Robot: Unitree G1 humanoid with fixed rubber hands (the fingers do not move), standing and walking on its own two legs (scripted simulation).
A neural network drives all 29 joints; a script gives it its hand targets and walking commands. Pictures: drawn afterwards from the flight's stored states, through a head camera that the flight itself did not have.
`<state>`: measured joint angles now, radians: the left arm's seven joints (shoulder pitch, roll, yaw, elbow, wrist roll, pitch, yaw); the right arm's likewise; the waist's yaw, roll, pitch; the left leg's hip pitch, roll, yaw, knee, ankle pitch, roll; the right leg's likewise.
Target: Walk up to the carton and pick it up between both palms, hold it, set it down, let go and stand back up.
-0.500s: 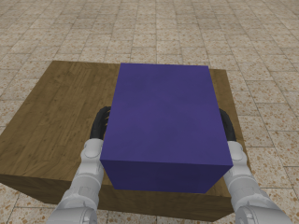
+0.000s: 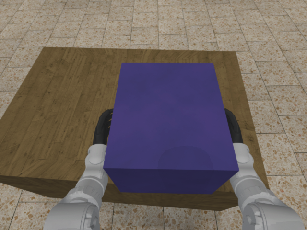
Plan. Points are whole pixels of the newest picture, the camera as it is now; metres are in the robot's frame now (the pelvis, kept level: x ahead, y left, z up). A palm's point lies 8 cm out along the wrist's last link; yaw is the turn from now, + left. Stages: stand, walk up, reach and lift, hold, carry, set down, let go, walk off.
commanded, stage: set down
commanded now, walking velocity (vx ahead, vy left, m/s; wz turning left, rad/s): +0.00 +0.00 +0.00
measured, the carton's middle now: (166, 128) +0.41 -0.03 -0.03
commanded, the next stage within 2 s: none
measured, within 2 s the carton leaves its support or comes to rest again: rests again in 1.28 s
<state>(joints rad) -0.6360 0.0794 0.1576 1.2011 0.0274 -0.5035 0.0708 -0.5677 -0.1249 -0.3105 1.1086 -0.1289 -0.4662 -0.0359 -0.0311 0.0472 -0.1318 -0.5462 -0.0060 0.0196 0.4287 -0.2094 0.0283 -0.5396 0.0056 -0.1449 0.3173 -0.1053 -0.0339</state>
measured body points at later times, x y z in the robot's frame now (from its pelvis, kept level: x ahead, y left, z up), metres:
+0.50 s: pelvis -0.01 +0.00 -0.02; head +0.12 -0.01 +0.41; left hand +0.39 +0.15 -0.06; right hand +0.37 -0.22 -0.06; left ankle -0.02 +0.09 -0.74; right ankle +0.01 -0.10 -0.74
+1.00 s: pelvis -0.03 +0.01 -0.03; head +0.11 -0.01 +0.39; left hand +0.39 +0.15 -0.06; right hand +0.36 -0.22 -0.06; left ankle -0.02 +0.09 -0.74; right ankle +0.01 -0.10 -0.74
